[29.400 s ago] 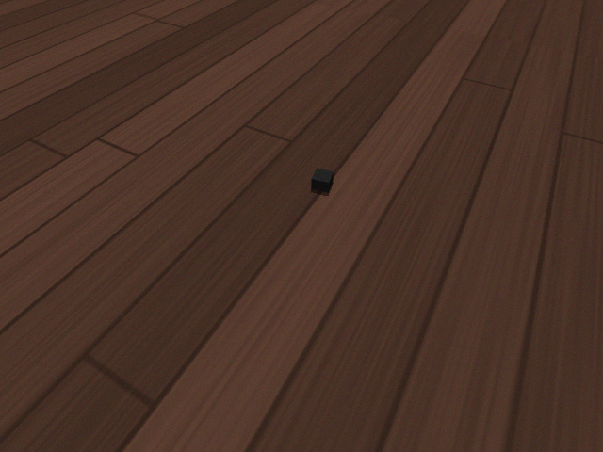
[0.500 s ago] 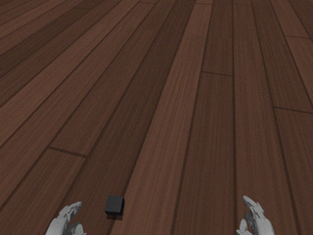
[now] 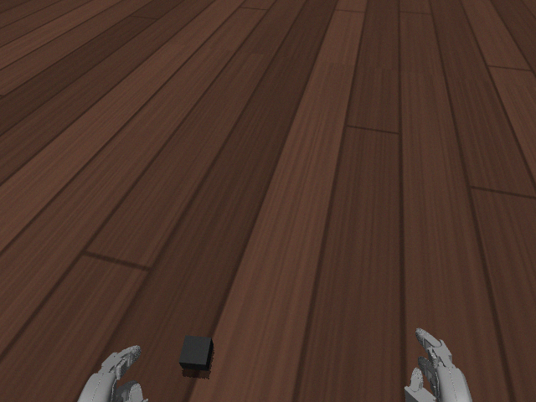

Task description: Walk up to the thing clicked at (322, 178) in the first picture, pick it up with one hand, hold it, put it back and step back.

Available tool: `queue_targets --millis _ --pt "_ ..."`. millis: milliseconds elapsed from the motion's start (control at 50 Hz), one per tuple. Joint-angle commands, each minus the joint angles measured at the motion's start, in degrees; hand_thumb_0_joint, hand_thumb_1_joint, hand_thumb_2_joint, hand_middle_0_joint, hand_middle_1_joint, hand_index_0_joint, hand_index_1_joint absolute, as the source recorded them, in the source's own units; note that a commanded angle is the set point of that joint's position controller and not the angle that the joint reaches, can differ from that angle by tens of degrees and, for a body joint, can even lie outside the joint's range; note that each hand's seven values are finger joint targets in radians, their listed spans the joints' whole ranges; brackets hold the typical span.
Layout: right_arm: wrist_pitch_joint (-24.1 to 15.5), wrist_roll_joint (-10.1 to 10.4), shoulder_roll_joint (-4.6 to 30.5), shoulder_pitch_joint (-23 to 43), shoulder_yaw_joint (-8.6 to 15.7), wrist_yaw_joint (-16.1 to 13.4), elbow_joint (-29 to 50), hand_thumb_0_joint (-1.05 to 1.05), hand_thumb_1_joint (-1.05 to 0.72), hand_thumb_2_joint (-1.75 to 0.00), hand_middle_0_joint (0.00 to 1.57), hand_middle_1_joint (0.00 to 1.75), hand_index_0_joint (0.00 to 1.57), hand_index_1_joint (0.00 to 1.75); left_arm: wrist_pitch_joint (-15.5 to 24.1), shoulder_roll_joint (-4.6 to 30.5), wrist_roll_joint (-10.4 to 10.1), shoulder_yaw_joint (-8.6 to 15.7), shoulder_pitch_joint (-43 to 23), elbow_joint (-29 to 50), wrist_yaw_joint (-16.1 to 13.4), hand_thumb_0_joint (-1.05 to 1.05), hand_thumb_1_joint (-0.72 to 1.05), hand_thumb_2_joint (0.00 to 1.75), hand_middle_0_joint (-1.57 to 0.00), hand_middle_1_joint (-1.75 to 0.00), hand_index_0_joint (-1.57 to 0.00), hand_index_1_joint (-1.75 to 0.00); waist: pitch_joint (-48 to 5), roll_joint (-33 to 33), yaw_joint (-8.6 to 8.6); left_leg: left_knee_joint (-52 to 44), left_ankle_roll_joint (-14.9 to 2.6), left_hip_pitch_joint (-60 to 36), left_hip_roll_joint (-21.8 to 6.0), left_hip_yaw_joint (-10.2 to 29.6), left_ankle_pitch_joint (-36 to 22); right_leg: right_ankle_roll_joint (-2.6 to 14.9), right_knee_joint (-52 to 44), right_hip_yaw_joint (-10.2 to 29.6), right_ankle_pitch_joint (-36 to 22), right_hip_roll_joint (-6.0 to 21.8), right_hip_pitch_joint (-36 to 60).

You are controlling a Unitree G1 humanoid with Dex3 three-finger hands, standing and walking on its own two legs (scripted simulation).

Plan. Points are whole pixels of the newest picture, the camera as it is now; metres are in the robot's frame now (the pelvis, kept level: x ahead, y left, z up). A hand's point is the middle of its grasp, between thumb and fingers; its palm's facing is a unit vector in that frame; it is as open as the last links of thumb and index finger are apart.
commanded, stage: home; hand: left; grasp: from above
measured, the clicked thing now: (196, 352) +0.43 +0.24 -0.68
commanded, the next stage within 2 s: stand in 0.86 s
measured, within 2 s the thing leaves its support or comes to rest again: neither
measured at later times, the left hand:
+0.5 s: hand out of the picture +0.16 +0.18 -0.04, palm faces +0.05 -0.98 -0.21, open 7.4 cm
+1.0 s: hand out of the picture +0.17 +0.18 -0.05, palm faces +0.03 -0.96 -0.26, open 7.4 cm
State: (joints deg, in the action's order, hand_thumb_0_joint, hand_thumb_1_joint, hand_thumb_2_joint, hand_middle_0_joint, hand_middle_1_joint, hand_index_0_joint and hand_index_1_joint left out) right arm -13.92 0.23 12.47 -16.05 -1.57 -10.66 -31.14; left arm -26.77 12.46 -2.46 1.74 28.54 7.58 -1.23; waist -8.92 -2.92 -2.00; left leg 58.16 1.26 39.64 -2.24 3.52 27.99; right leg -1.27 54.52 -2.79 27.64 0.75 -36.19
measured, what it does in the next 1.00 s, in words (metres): stands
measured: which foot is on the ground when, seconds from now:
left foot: down 0.00-1.00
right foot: down 0.00-1.00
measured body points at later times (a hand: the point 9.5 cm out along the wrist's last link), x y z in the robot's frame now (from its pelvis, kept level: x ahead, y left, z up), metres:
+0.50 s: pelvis +0.00 +0.00 +0.00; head +0.02 +0.00 +0.45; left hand +0.16 +0.23 -0.03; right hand +0.16 -0.25 -0.07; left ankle +0.01 +0.13 -0.68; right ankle +0.00 -0.14 -0.68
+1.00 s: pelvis +0.00 +0.00 +0.00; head +0.03 +0.00 +0.45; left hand +0.16 +0.23 -0.03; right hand +0.16 -0.24 -0.07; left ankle +0.01 +0.13 -0.68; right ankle +0.00 -0.14 -0.68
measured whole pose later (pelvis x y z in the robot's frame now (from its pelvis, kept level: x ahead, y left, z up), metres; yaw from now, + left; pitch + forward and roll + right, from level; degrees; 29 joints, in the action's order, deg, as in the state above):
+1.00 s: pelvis +0.00 +0.00 +0.00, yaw +0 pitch +7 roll -2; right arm -11.7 -2.7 12.9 -14.4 -0.6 -8.8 -34.1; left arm -19.7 13.4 -0.1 0.4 24.2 0.4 -1.7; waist -5.1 -2.3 -0.9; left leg 57.3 1.0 36.8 -1.7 3.2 27.8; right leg -1.3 54.4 -2.4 28.0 1.3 -33.6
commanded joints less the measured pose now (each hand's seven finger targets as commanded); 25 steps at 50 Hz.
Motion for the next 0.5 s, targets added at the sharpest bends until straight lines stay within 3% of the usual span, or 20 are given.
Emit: queue_targets --millis 0,480 --pt "-3.4 0.1 7.3 4.0 3.0 -0.6 9.0 0.0 -0.9 -0.9 0.2 0.3 0.2 0.3 3.0 6.2 0.0 3.2 -2.0 10.5 -0.2 0.0 0.9 0.9 -0.2 -0.3 -0.2 -0.3 -3.4 -0.6 -0.27 -10.9 -1.47 -5.7 1.6 -0.3 -10.0 1.11 -8.6 -1.9 -9.2 -2.3 0.8" --pt "-3.2 0.1 7.0 3.4 3.1 -0.7 9.5 0.0 -0.9 -0.9 0.2 0.3 0.2 0.3 3.3 6.4 -0.1 3.7 -0.8 11.7 -0.2 0.0 0.9 0.9 -0.2 -0.3 -0.2 -0.3 -5.9 1.0 -0.2 -8.7 -1.84 -5.9 2.0 -1.6 -12.8 0.74 -8.8 -1.2 -12.0 -1.9 2.1"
